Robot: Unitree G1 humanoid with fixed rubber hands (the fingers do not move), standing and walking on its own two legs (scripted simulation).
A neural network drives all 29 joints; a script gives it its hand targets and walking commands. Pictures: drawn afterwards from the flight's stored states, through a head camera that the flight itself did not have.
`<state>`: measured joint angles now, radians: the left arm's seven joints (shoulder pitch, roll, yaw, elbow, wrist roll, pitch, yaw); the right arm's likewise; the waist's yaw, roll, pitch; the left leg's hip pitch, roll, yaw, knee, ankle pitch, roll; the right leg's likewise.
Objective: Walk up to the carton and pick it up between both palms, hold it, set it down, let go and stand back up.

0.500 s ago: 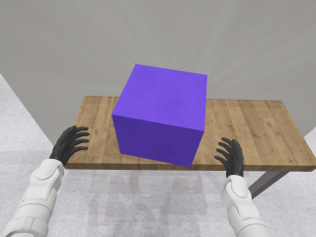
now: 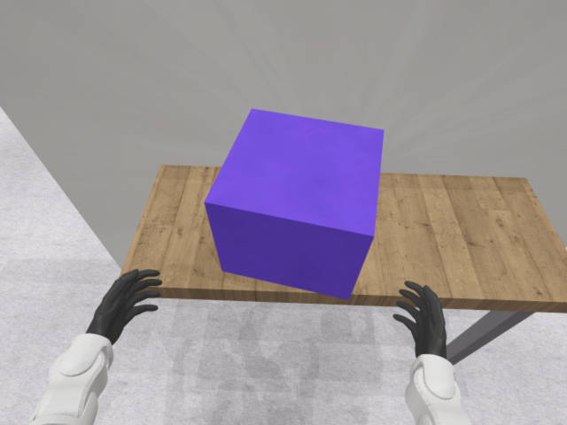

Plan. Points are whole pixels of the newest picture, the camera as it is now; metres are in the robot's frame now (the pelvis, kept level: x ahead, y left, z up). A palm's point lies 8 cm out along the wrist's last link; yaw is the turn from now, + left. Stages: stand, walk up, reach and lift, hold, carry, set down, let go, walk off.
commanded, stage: set down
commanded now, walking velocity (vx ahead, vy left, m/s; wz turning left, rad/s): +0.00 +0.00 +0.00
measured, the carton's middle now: (299, 203) +0.49 +0.01 -0.02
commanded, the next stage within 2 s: let go in 1.06 s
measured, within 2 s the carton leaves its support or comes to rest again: neither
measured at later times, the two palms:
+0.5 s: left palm (123, 368) +0.19 +0.25 -0.04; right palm (447, 377) +0.20 -0.21 -0.05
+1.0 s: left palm (156, 400) +0.16 +0.21 -0.07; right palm (473, 403) +0.17 -0.25 -0.08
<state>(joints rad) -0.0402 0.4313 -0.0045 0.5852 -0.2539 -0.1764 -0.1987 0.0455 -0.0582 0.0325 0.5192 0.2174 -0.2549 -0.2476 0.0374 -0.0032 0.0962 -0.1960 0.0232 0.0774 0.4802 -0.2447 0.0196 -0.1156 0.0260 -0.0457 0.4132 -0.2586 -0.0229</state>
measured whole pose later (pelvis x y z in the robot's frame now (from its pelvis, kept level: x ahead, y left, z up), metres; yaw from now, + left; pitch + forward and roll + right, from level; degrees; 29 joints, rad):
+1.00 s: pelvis +0.00 -0.03 +0.00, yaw +1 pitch -5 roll +1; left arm 0.12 0.23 0.00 0.60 -0.03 0.08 -0.06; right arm 0.14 -0.17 0.00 0.71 0.01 -0.14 -0.04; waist 0.03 -0.01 0.09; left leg -0.10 0.03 0.06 0.38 -0.19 -0.02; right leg -0.05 0.03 -0.07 0.40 -0.26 -0.06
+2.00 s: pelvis +0.00 -0.01 +0.00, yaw +1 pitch -2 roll +0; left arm 0.25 0.36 0.05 0.66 0.01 -0.03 -0.01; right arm 0.20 -0.36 -0.05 0.77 -0.03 -0.04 0.03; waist 0.02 0.02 0.00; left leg -0.19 0.01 0.06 0.43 -0.21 0.02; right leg -0.12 0.01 -0.06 0.41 -0.26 -0.02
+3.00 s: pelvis -0.02 +0.00 +0.01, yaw +2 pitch -3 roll +0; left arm 0.24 0.39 0.00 0.86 0.00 -0.03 0.01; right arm 0.18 -0.39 -0.02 0.94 -0.01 -0.04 0.01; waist 0.00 0.01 0.03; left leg -0.16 -0.02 0.06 0.34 -0.14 0.04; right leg -0.10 -0.01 -0.06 0.34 -0.20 -0.01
